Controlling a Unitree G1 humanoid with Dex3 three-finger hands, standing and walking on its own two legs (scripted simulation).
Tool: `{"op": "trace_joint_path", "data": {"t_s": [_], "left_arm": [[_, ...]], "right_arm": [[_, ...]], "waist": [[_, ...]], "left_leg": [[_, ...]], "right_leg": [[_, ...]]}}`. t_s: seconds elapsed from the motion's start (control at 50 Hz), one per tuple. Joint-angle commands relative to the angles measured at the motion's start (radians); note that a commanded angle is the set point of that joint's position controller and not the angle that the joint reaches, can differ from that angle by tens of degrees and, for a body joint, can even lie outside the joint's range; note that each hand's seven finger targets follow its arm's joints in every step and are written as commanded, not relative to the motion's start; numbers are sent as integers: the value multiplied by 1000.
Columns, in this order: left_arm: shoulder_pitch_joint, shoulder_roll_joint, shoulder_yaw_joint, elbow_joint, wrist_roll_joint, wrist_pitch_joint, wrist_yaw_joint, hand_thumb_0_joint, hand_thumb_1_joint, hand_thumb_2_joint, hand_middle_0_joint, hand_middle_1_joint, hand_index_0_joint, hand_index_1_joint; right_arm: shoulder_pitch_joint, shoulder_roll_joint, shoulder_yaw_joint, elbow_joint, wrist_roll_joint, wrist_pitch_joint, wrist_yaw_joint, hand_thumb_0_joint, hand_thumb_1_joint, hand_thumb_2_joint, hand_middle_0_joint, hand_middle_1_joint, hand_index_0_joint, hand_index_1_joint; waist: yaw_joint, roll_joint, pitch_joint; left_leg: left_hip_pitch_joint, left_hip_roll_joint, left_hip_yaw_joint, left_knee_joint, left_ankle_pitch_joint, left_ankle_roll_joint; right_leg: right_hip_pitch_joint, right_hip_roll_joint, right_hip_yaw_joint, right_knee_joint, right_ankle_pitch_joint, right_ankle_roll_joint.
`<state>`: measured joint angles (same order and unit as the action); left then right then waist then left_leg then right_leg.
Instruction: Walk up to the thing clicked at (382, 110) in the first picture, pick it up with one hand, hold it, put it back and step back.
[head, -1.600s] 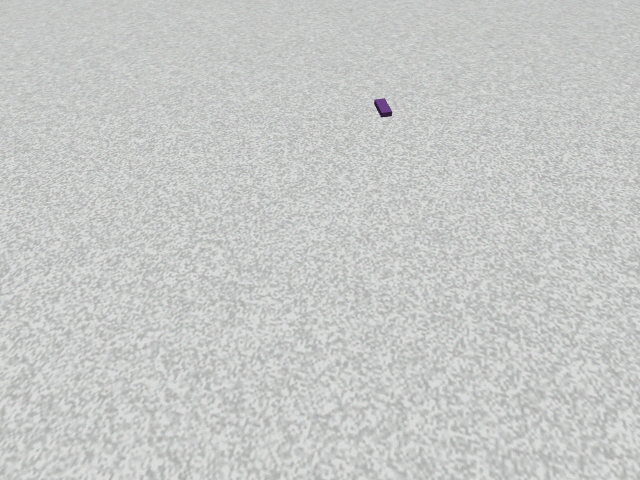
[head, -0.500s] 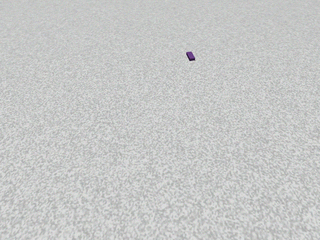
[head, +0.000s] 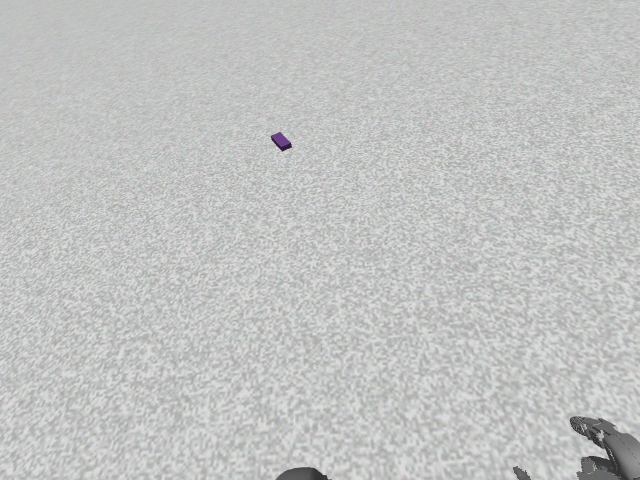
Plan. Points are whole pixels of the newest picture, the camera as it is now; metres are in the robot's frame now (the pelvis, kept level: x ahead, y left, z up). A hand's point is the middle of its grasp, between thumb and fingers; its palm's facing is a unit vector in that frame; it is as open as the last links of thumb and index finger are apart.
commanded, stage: walk up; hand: left
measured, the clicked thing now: (281, 141) +1.94 +0.40 -0.73
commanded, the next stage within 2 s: none
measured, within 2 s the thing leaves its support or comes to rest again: neither
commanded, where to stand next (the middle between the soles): +1.50 +0.60 m, yaw -59 degrees
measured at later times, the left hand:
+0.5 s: hand (166, 278) +0.51 +0.37 -0.10, palm faces -0.35 -0.81 -0.48, open 7.4 cm
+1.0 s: hand (187, 203) +0.73 +0.39 -0.10, palm faces -0.45 -0.73 -0.52, open 7.4 cm
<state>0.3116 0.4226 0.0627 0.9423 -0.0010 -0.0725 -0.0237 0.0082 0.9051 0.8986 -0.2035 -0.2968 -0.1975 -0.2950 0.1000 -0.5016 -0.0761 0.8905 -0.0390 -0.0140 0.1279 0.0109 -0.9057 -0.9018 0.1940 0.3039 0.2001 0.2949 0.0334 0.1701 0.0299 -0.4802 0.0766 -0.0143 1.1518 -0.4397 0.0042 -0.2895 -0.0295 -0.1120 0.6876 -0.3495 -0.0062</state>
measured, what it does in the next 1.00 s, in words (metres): walks ahead, turning right: left foot, then right foot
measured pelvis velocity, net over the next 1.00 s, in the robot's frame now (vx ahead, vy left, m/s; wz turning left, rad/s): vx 0.55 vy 0.15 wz -0.52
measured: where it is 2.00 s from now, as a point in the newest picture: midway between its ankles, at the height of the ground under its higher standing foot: (281, 274)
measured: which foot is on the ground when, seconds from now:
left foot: up 0.00-0.26, down 0.28-0.70, up 0.72-1.00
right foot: down 0.00-0.28, up 0.30-0.66, down 0.68-1.00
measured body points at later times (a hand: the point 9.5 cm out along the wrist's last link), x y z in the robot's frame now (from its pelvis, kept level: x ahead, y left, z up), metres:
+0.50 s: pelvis +0.29 +0.12 +0.02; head +0.32 +0.11 +0.47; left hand +0.52 +0.41 -0.07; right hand +0.22 -0.22 -0.08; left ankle +0.32 +0.21 -0.71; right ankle +0.29 -0.02 -0.65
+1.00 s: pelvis +0.55 +0.15 +0.01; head +0.55 +0.10 +0.45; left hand +0.76 +0.42 -0.07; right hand +0.50 -0.19 -0.11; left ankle +0.74 +0.28 -0.66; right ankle +0.46 +0.01 -0.71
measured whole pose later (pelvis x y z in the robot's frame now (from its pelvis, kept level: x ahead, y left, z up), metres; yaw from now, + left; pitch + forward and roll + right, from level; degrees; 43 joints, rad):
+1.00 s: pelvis +0.55 +0.15 +0.01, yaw -30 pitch -1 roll -2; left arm 0.35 0.39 0.03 0.90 0.02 -0.10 0.04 0.01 0.90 0.90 -0.21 -0.30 -0.21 -0.30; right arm 0.18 -0.47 -0.10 0.75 -0.06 0.05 0.14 0.00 -0.90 -0.90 0.20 0.30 0.21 0.30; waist -0.01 0.14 0.06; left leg -0.64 0.18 -0.10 0.97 -0.21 -0.03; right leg -0.25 -0.04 0.01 0.61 -0.34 0.02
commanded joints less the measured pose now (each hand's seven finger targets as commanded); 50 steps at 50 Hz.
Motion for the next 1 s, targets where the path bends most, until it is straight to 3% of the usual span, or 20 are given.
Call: {"op": "trace_joint_path", "data": {"t_s": [0.0, 0.14, 0.18, 0.22, 0.24, 0.26, 0.28, 0.3, 0.34, 0.4, 0.46, 0.56, 0.62, 0.64, 0.66, 0.68, 0.7, 0.78, 0.9, 0.98], "left_arm": [[-91, 354, 73, -101, -13, -57, 37, 0, 900, 900, -200, -300, -200, -300], [-25, 355, 77, -101, -3, -79, 38, 0, 900, 900, -200, -300, -200, -300], [-76, 365, 76, -112, 6, -71, 46, 0, 900, 900, -200, -300, -200, -300], [-131, 353, 69, -127, 8, -61, 53, 0, 900, 900, -200, -300, -200, -300], [-107, 294, 52, -134, 16, -55, 55, 0, 900, 900, -200, -300, -200, -300], [-28, 164, 7, -140, 12, -50, 57, 0, 900, 900, -200, -300, -200, -300], [53, 190, -3, -145, -15, -48, 74, 0, 900, 900, -200, -300, -200, -300], [21, 225, -5, -115, -7, -46, 79, 0, 900, 900, -200, -300, -200, -300], [28, 311, 33, -57, -33, -35, 55, 0, 900, 900, -200, -300, -200, -300], [-36, 256, 37, -46, -21, -11, 22, 0, 900, 900, -200, -300, -200, -300], [-155, 224, 26, -94, -16, -6, 17, 0, 900, 900, -200, -300, -200, -300], [-208, 185, 23, -101, -24, 3, 17, 0, 900, 900, -200, -300, -200, -300], [-30, 209, 52, -59, -22, 11, 34, 0, 900, 900, -200, -300, -200, -300], [132, 259, 79, -22, -14, 7, 50, 0, 900, 900, -200, -300, -200, -300], [208, 333, 100, -26, -7, 3, 71, 0, 900, 900, -200, -300, -200, -300], [145, 397, 103, -84, -12, 2, 85, 0, 900, 900, -200, -300, -200, -300], [87, 397, 102, -97, -37, 9, 103, 0, 900, 900, -200, -300, -200, -300], [-59, 311, 77, -133, -19, -27, 99, 0, 900, 900, -200, -300, -200, -300], [-20, 340, 85, -132, 12, -65, 95, 0, 900, 900, -200, -300, -200, -300], [9, 379, 96, -128, 24, -68, 107, 0, 900, 900, -200, -300, -200, -300]], "right_arm": [[-66, -190, -55, -163, 0, -29, 21, 0, -900, -900, 200, 300, 200, 300], [-129, -146, -51, -228, -3, -14, 44, 0, -900, -900, 200, 300, 200, 300], [-71, -142, -64, -218, 2, -15, 39, 0, -900, -900, 200, 300, 200, 300], [125, -161, -91, -164, 1, -15, 24, 0, -900, -900, 200, 300, 200, 300], [322, -222, -121, -104, -6, -23, 1, 0, -900, -900, 200, 300, 200, 300], [398, -301, -144, -106, -14, -35, -24, 0, -900, -900, 200, 300, 200, 300], [226, -368, -145, -151, 26, -42, -38, 0, -900, -900, 200, 300, 200, 300], [102, -339, -145, -173, 44, -38, -42, 0, -900, -900, 200, 300, 200, 300], [27, -228, -107, -207, 19, -44, -43, 0, -900, -900, 200, 300, 200, 300], [120, -168, -105, -160, 15, -57, -43, 0, -900, -900, 200, 300, 200, 300], [182, -159, -103, -160, 5, -63, -46, 0, -900, -900, 200, 300, 200, 300], [146, -133, -92, -209, -17, -39, -44, 0, -900, -900, 200, 300, 200, 300], [103, -134, -90, -242, -12, -24, -50, 0, -900, -900, 200, 300, 200, 300], [109, -107, -77, -255, -11, -22, -52, 0, -900, -900, 200, 300, 200, 300], [180, -44, -53, -257, -11, -21, -53, 0, -900, -900, 200, 300, 200, 300], [241, -98, -54, -255, -10, -13, -57, 0, -900, -900, 200, 300, 200, 300], [185, -191, -84, -245, -12, -2, -66, 0, -900, -900, 200, 300, 200, 300], [193, -141, -69, -195, -2, 21, -49, 0, -900, -900, 200, 300, 200, 300], [107, -133, -83, -219, -23, 52, -2, 0, -900, -900, 200, 300, 200, 300], [0, -127, -84, -256, -22, 39, 14, 0, -900, -900, 200, 300, 200, 300]], "waist": [[-55, -272, 52], [-40, -220, 22], [-87, -269, -12], [-197, -235, -81], [-282, -45, -179], [-286, 268, -188], [-176, 332, -182], [-127, 201, -112], [-80, 25, -76], [-95, 28, -73], [-118, -19, -10], [-111, -83, -24], [-7, -137, -101], [75, -218, -189], [90, -396, -234], [48, -293, -249], [46, -153, -211], [-77, -226, -11], [-70, -268, 19], [-52, -298, 5]], "left_leg": [[-149, 65, -61, -168, 175, -7], [-18, 37, -15, -419, 343, -44], [141, 39, -1, -460, 332, -28], [373, 14, 15, -530, 276, -10], [630, -9, -46, -581, 138, 14], [731, 210, -349, -730, -181, 22], [636, 326, -716, -989, -328, 86], [434, 329, -711, -1065, -443, 89], [338, 247, -392, -927, -253, 79], [340, 173, -139, -907, 67, 85], [375, 202, -59, -914, 303, 136], [290, 134, 128, -842, 558, 85], [176, 91, 195, -548, 706, 36], [63, 54, 197, -307, 630, -2], [-201, -32, 157, -58, -21, -38], [-368, -43, -10, 117, -184, -76], [-390, 0, -134, 225, -111, -82], [-195, 68, -115, 22, 118, -33], [-129, 95, -48, -133, 237, -41], [-98, 113, -63, -283, 261, -25]], "right_leg": [[-8, -239, 441, -526, -278, -160], [0, -141, 239, -457, -8, -142], [-31, -171, 239, -394, 73, -139], [-74, -177, 219, -141, 245, -112], [-206, -100, 168, 253, 270, -62], [-458, 32, 137, 590, -205, -46], [-566, 86, 169, 738, -213, -82], [-502, -10, 230, 781, -110, -92], [-438, -83, 200, 607, 63, -61], [-342, -95, 158, 442, 102, -23], [-375, -94, 130, 284, 77, -7], [-110, -16, -35, 20, 227, -22], [215, 33, -57, -115, 226, -64], [439, -13, 21, -179, 170, -96], [624, -264, 423, -247, 54, -184], [634, -461, 797, -299, -65, -297], [519, -493, 899, -357, -178, -372], [114, -241, 393, -373, 128, -177], [-88, -189, 299, -369, -6, -193], [-60, -205, 304, -278, 76, -189]]}}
